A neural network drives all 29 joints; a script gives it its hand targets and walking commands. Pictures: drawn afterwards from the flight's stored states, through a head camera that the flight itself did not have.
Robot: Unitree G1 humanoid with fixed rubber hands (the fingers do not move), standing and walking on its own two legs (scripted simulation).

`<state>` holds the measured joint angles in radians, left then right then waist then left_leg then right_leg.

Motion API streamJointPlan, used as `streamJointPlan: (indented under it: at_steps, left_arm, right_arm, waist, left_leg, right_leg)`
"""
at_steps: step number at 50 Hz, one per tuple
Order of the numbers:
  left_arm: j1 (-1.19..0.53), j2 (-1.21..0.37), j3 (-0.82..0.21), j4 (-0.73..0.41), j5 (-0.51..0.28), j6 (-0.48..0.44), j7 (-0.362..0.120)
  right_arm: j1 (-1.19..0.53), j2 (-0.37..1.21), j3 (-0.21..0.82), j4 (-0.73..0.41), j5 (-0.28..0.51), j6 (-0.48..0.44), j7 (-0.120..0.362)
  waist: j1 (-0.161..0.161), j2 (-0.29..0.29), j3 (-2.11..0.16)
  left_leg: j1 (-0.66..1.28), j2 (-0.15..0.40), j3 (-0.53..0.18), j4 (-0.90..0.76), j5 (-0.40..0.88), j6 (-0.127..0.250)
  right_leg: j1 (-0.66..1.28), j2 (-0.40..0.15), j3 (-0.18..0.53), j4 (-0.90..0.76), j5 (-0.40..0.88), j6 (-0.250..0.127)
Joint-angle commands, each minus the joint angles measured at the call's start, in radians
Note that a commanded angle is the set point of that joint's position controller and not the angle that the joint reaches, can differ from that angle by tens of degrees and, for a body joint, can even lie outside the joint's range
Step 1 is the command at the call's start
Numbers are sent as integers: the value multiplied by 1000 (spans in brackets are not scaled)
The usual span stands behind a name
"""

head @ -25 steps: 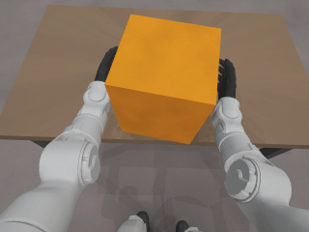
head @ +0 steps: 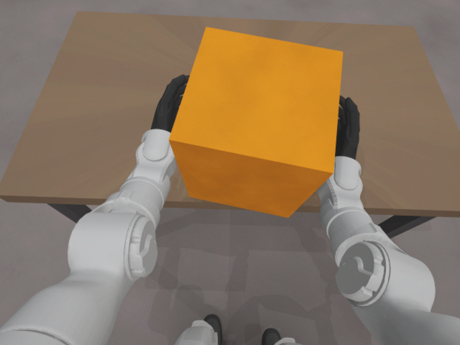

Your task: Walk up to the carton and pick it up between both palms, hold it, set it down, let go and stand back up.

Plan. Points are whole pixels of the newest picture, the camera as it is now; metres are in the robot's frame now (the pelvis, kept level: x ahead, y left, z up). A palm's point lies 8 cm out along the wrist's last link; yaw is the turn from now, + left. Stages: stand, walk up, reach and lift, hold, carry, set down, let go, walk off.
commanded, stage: reach and lift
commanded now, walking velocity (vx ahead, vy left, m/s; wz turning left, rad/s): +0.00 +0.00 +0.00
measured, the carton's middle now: (253, 136) +0.46 +0.01 +0.03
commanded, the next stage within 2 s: none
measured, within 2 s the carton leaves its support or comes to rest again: leaves its support in 0.86 s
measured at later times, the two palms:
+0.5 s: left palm (169, 130) +0.45 +0.16 +0.06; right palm (345, 153) +0.43 -0.15 +0.05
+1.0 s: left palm (174, 149) +0.40 +0.14 +0.07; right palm (364, 162) +0.40 -0.16 +0.07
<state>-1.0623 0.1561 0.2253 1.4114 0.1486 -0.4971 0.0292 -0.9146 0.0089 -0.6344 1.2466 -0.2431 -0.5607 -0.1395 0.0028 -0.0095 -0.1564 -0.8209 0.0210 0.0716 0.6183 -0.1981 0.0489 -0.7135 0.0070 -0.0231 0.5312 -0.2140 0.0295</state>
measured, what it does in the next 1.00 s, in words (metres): stands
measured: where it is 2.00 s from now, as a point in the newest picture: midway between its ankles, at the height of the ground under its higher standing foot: outside the picture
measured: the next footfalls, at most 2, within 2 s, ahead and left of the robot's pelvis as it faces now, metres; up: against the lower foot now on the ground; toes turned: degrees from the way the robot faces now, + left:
none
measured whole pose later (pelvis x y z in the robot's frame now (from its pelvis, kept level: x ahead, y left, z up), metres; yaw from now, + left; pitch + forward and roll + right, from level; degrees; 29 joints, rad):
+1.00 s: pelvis -0.02 -0.01 +0.00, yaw -1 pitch +21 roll -3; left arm -0.88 0.11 0.07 1.40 -0.12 -0.42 0.08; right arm -0.78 0.01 -0.39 1.10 -0.21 -0.28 -0.18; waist 0.00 0.06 -0.31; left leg -0.82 0.04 0.07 0.62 -0.18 0.05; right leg -0.71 0.03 -0.02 0.53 -0.19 0.02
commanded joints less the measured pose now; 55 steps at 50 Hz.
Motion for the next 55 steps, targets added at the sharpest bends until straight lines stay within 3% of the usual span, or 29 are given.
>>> streamJointPlan:
  at_steps: [1,16,21,34,38,42,43,45,50,51,55]
  left_arm:
    - [-522,-620,-176,-33,68,-78,-65]
    - [-386,-672,-280,-111,6,-58,-60]
    - [-379,-673,-310,-167,-27,-51,-57]
    - [-466,-690,-385,-280,-151,-47,-53]
    - [-536,-713,-423,-360,-192,-42,-48]
    - [-553,-725,-433,-409,-209,-22,-41]
    - [-604,-725,-446,-446,-222,-20,-38]
    - [-611,-737,-456,-494,-229,-5,-32]
    - [-683,-763,-476,-556,-236,50,-19]
    - [-705,-772,-482,-556,-239,67,-19]
    - [-757,-776,-489,-602,-247,144,-7]
  right_arm:
    - [-535,452,272,36,-299,-64,187]
    - [-470,452,427,39,-208,-76,183]
    - [-469,453,476,20,-177,-64,184]
    - [-505,570,619,-120,-83,38,180]
    - [-512,624,672,-174,-38,85,180]
    - [-530,674,737,-243,7,132,182]
    - [-530,679,745,-243,18,148,180]
    - [-532,701,784,-273,51,171,182]
    - [-556,705,817,-311,107,240,184]
    - [-583,693,817,-330,117,251,187]
    - [-629,665,818,-350,181,321,198]
  waist:
    - [-21,121,-928]
    - [-16,156,-978]
    - [-16,155,-988]
    - [-23,86,-1017]
    - [-23,75,-1026]
    - [0,67,-1043]
    - [-13,64,-1033]
    - [3,72,-1051]
    - [8,77,-1017]
    - [-4,71,-1001]
    - [12,66,-951]
  left_leg:
    - [820,63,-39,-30,439,-125]
    - [915,70,-62,30,767,-149]
    - [931,71,-75,35,801,-148]
    - [812,48,-71,13,587,-109]
    - [776,37,-68,-3,489,-97]
    - [737,28,-71,-14,406,-83]
    - [732,29,-77,-20,388,-83]
    - [748,25,-79,-22,394,-80]
    - [777,25,-93,-54,356,-82]
    - [786,27,-97,-64,338,-84]
    - [817,32,-112,-97,279,-84]
  right_leg:
    - [25,48,-118,-103,166,-60]
    - [7,83,-110,-107,288,-61]
    - [13,90,-101,-108,301,-61]
    - [139,82,-61,-69,285,-34]
    - [195,79,-44,-44,272,-27]
    - [247,76,-25,-30,258,-26]
    - [258,75,-20,-28,261,-25]
    - [267,75,-13,-24,268,-25]
    - [275,74,-6,-47,219,-31]
    - [271,75,-10,-61,200,-32]
    - [250,71,-6,-84,124,-39]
